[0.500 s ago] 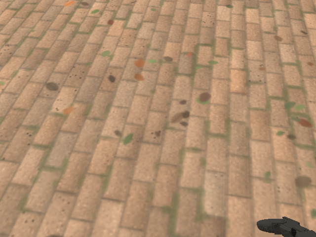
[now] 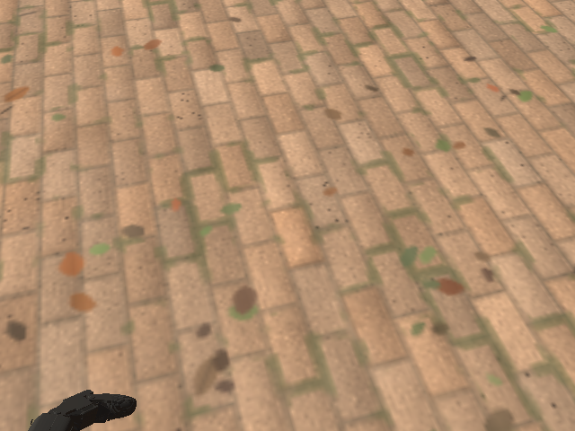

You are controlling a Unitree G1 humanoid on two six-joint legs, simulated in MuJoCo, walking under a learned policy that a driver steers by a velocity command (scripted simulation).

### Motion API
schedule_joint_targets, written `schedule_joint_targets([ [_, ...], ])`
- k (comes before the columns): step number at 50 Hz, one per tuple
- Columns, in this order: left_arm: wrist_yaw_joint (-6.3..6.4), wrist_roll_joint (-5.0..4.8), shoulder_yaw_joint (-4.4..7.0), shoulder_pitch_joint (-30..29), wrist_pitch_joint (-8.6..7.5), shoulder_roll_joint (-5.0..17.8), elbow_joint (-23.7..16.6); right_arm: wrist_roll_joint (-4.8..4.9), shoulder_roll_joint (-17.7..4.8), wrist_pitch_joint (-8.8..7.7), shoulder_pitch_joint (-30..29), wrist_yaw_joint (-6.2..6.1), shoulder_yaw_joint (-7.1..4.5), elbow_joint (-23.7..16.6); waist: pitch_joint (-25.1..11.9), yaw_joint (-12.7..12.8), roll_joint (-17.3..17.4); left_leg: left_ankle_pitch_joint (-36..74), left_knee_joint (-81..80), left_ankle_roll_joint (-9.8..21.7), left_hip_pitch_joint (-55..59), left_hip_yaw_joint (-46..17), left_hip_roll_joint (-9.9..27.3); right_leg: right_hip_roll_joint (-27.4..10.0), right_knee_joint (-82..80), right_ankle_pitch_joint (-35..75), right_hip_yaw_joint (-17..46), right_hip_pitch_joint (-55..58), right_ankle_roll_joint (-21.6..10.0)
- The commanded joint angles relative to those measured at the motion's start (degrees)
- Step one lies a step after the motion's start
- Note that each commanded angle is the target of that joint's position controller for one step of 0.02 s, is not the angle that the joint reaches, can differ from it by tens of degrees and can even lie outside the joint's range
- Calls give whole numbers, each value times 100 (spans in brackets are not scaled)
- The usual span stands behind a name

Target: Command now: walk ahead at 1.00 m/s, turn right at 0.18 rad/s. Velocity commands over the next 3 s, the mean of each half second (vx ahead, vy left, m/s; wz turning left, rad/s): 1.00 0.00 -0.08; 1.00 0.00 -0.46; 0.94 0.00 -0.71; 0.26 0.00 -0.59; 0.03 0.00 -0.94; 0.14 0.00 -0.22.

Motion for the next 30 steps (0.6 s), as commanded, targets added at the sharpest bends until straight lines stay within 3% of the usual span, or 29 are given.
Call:
schedule_joint_targets([
  [1, -124, -46, -177, -770, -108, -11, -576, 87, -585, -211, -499, 32, -39, -362, 912, 370, 497, 2832, -1611, 676, -1539, -533, 1316, -12, -1301, 1041, -773, 1212, -91],
  [2, -104, -61, -173, -788, -111, 41, -541, 85, -706, -204, -420, 40, -57, -288, 883, 385, 457, 3376, -1594, 659, -1226, -411, 1336, 54, -1495, 1135, -865, 1390, -165],
  [4, -10, -4, -106, -501, -114, 245, -424, 81, -999, -167, -269, 3, -92, -171, 449, 588, 682, 6129, -712, 554, -327, -135, 1423, 397, -1664, 759, -1061, 1852, -334],
  [5, 64, 36, -36, 7, -110, 406, -282, 49, -1145, -104, -233, -46, -117, -111, 29, 880, 868, 7134, 197, 501, -100, -48, 1494, 595, -1640, 328, -1086, 2464, -425],
  [6, 164, 36, 75, 1058, -94, 607, 56, 14, -1240, -12, -319, -106, -134, -83, -542, 1375, 999, 7490, 1537, 440, -219, -3, 1525, 724, -1655, -61, -984, 3561, -525],
  [7, 284, 52, 219, 2174, -67, 876, 411, 17, -1180, 49, -492, -133, -105, -121, -1002, 1916, 944, 6696, 3211, 362, -931, 37, 1364, 416, -1856, -255, -640, 4844, -683],
  [8, 394, 109, 380, 2908, -61, 1342, 606, -65, -548, 56, -374, -112, 13, -270, -1587, 1808, -7, 2441, 5545, 393, -2124, 16, 780, -948, -1834, -1755, 886, 6006, -802],
  [9, 405, 90, 452, 2641, -22, 1579, 499, 172, -101, 5, 187, -41, 104, -525, -2374, 1144, -1176, -917, 7397, 275, -3903, -697, -78, -2267, -2961, -2647, 4289, 6911, -1424],
  [10, 371, -79, 474, 2239, -14, 1236, 517, 123, -691, -9, -602, -90, -12, -677, -1618, 1250, -245, -382, 7371, 404, -4643, -982, 307, -1889, -3393, -2489, 4021, 6457, -1366],
  [11, 376, -125, 418, 1964, -70, 925, 624, 125, -595, -33, -1084, -71, 14, -795, -658, 1058, 1, 75, 6943, 386, -4765, -879, 553, -1684, -3500, -1628, 3011, 5527, -1303],
  [12, 359, -98, 388, 1821, -134, 675, 724, 60, -430, -17, -1186, -49, 63, -792, -130, 807, 373, 109, 6525, 346, -4511, -874, 726, -1449, -3651, -882, 2426, 4629, -1211],
  [13, 366, -90, 328, 1655, -189, 472, 774, -52, -332, 73, -1190, -11, 76, -753, 96, 532, 502, 104, 6211, 310, -4122, -909, 870, -1106, -3800, -726, 1905, 3897, -1001],
  [14, 387, -91, 283, 1647, -231, 353, 837, -104, -202, 175, -955, 62, 112, -738, 96, 301, 182, 49, 5969, 222, -3825, -916, 933, -1092, -3987, -748, 1695, 3468, -1036],
  [15, 384, -144, 250, 1736, -287, 210, 935, -146, -125, 249, -1112, 107, 127, -777, 290, 238, 111, -47, 5713, 147, -3842, -902, 1037, -993, -4185, -706, 1527, 3200, -1030],
  [16, 378, -218, 246, 1850, -340, 208, 1039, -180, -60, 295, -1457, 148, 141, -930, 557, 222, 38, -31, 5410, 75, -4089, -827, 1136, -940, -4405, -672, 1315, 3039, -1036],
  [19, 320, -246, 271, 1931, -443, 307, 1122, -175, -15, 265, -2671, 228, 232, -1448, 1008, 316, 100, 1192, 3865, 5, -4199, -423, 1222, -522, -4873, 290, 453, 2648, -926],
  [21, 287, -338, 292, 2010, -524, 413, 1167, -71, 87, 230, -2981, 329, 302, -1511, 847, 396, 252, 2433, 2690, 122, -3132, -22, 927, -293, -5252, 1000, -39, 2390, -773],
  [22, 285, -367, 327, 2156, -577, 590, 1215, -31, 105, 207, -3125, 345, 322, -1581, 920, 435, 115, 2877, 2380, 205, -2734, -14, 905, -558, -5425, 1484, 26, 2400, -774],
  [24, 301, -369, 341, 2397, -561, 699, 1398, -34, -95, 204, -3301, 297, 274, -1596, 903, 482, 278, 3078, 1896, 368, -2771, 96, 720, -689, -5365, 2621, -174, 3435, -643],
  [25, 326, -324, 362, 2478, -520, 833, 1437, -57, -215, 201, -3247, 266, 232, -1571, 690, 452, 227, 2765, 1807, 426, -2655, 224, 493, -712, -5019, 3653, -262, 3990, -560],
  [26, 369, -247, 386, 2537, -464, 989, 1467, -93, -351, 204, -3039, 227, 178, -1523, 366, 322, 63, 2268, 1847, 495, -2397, 312, 239, -807, -4431, 4934, -330, 4456, -464],
  [27, 420, -147, 416, 2545, -378, 1139, 1505, -99, -531, 206, -2463, 162, 92, -1377, -71, 22, -130, 1736, 1929, 575, -1793, 292, 36, -893, -3465, 5799, -373, 4674, -373],
  [28, 486, -53, 439, 2426, -269, 1225, 1516, -94, -725, 230, -1352, 63, -22, -1037, -637, -520, -217, 1127, 2017, 656, -692, 278, -110, -895, -2033, 6003, -438, 4467, -313],
  [29, 511, 10, 403, 2289, -222, 1096, 1490, -145, -1035, 269, -212, -58, -161, -731, -1075, -1056, -173, 487, 2120, 783, 587, -78, 274, -661, -216, 5072, -527, 3593, -260],
  [30, 392, -223, 147, 3161, -265, -35, 1238, -366, -1732, 243, -26, -140, -381, -733, -1888, -332, 1609, -1260, 1797, 1463, 2353, -2990, 2258, 200, 2734, 479, -495, 1348, -58],
])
